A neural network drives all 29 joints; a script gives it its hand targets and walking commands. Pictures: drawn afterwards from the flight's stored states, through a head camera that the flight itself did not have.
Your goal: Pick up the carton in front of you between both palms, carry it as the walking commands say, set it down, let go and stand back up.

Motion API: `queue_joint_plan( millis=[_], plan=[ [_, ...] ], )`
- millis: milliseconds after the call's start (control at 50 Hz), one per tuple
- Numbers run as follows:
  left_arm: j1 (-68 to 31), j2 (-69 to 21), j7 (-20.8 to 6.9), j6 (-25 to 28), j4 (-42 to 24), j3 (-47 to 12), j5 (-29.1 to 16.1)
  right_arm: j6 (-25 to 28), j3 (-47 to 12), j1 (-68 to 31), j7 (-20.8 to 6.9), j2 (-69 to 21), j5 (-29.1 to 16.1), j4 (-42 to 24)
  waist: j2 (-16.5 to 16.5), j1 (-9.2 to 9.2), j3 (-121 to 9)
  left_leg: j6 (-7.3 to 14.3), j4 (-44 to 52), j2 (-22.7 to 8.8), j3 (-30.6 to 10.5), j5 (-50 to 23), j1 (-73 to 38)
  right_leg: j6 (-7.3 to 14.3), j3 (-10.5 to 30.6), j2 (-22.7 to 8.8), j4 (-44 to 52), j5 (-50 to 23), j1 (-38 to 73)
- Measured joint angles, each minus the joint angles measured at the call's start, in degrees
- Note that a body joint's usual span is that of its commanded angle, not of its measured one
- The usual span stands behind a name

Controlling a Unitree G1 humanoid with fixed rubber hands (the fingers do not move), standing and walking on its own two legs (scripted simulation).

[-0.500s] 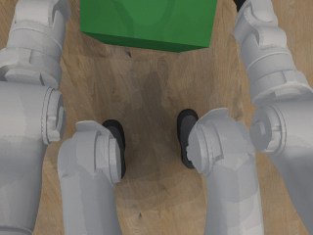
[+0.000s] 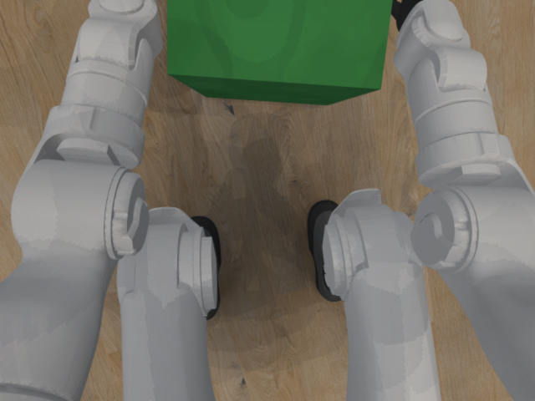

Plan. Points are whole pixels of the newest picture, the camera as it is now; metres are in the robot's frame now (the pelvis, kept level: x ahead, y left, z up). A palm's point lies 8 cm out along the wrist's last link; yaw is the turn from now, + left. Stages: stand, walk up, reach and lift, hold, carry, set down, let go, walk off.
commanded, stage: reach and lift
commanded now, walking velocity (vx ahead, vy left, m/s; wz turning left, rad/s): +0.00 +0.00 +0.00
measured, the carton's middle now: (275, 13) +0.54 -0.03 -0.23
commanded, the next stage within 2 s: none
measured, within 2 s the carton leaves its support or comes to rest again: neither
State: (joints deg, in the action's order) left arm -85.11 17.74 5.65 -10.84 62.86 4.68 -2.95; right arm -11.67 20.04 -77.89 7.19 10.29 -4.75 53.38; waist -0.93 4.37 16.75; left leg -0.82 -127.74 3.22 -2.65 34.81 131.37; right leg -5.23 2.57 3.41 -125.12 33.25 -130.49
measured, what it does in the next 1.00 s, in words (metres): rises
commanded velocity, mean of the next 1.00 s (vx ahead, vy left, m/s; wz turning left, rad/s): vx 0.00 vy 0.00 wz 0.00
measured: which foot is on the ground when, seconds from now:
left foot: down 0.00-1.00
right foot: down 0.00-1.00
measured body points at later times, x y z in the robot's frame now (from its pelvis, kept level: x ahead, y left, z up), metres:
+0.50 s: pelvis -0.02 -0.01 +0.10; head +0.26 +0.01 +0.46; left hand +0.52 +0.14 +0.04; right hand +0.49 -0.17 +0.03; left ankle +0.10 +0.12 -0.33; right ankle +0.11 -0.14 -0.33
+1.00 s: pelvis +0.03 -0.01 +0.23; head +0.21 +0.01 +0.64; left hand +0.47 +0.15 +0.18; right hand +0.46 -0.16 +0.18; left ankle +0.10 +0.12 -0.33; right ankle +0.11 -0.14 -0.33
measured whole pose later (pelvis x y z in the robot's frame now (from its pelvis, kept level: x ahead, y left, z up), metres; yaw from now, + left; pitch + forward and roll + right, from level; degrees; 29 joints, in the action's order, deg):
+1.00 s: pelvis +0.03 -0.01 +0.23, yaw +3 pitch +36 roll -1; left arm -46.0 -2.4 2.5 -20.5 40.0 21.9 11.9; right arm -21.0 26.3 -42.2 3.5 -4.9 11.0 34.4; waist 0.5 2.1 -13.6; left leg -2.4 -82.6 6.3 -6.4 28.3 89.7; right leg -3.6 6.1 5.2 -81.7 27.6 -89.6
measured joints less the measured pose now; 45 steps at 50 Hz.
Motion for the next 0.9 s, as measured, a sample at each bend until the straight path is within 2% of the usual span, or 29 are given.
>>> queue_joint_plan(
  millis=[60, 100, 180, 340, 460, 720, 900],
  plan=[
    [3.85, -1.53, 1.28, -1.86, -5.08, -0.03, -0.55, -1.10, -0.17, 3.98, 3.66, -1.87, -1.02, -5.06, -0.20, -0.11, -2.99, -0.61, 0.76, 0.72, -0.28, -0.14, 0.26, -0.54, 0.70, 1.00, 0.58, -0.11, -0.37],
    [6.40, -2.57, 1.36, -3.36, -8.53, 0.66, -0.18, -2.00, 0.44, 7.08, 3.55, -2.94, -0.93, -8.51, -0.31, -0.41, -5.76, -1.25, 1.77, 1.34, -0.61, -0.45, 0.28, -0.87, 1.15, 1.60, 1.42, -0.33, -0.49],
    [10.32, -5.47, 0.82, -5.93, -12.64, 4.29, 2.17, -4.03, 3.15, 11.75, 2.25, -5.34, 1.91, -13.03, -0.09, -1.09, -11.67, -2.28, 5.05, 2.37, -1.23, -1.47, -1.16, -0.85, 1.42, 1.76, 4.27, -0.95, 0.86],
    [12.86, -10.61, -2.79, -8.74, -10.11, 16.70, 13.81, -7.99, 11.94, 13.52, -1.58, -10.22, 14.47, -11.76, 1.62, -1.16, -21.05, -2.68, 15.11, 3.45, -2.40, -4.80, -6.20, 0.16, 1.17, 1.39, 13.96, -3.70, 6.05],
    [14.61, -12.87, -4.10, -9.32, -11.79, 20.67, 17.90, -9.40, 13.49, 14.81, -2.96, -11.51, 18.09, -13.60, 2.05, -1.59, -23.59, -2.48, 21.79, 3.38, -2.55, -6.82, -9.91, 0.24, 1.85, 2.06, 20.62, -6.02, 9.50],
    [25.23, -16.26, -4.12, -11.55, -21.58, 18.72, 15.65, -11.52, 9.27, 23.16, -3.21, -13.45, 16.75, -20.28, 1.67, -2.17, -27.01, -2.38, 31.15, 3.48, -2.71, -6.68, -20.59, 0.65, 2.95, 2.13, 29.45, -5.81, 19.80],
    [34.68, -18.78, -3.30, -10.68, -22.97, 17.18, 14.59, -10.38, 6.94, 31.74, -3.32, -14.58, 15.57, -19.94, 1.58, -2.18, -29.63, -1.89, 39.40, 3.29, -3.47, -6.08, -33.56, 1.30, 3.13, 1.86, 37.79, -5.19, 32.81]
  ],
)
